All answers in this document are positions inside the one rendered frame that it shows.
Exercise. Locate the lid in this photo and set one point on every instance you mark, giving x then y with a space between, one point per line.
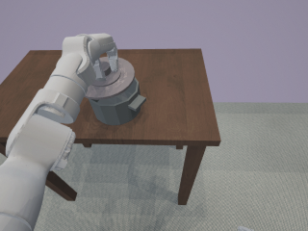
116 82

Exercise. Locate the robot left hand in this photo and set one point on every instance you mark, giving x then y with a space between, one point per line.
107 45

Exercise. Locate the table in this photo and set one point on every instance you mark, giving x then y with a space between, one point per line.
178 110

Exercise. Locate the left robot forearm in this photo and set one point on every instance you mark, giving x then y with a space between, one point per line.
61 97

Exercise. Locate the knob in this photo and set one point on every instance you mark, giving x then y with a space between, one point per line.
106 68

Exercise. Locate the pot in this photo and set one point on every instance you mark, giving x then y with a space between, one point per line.
121 108

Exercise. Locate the left robot upper arm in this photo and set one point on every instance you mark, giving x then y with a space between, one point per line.
42 146

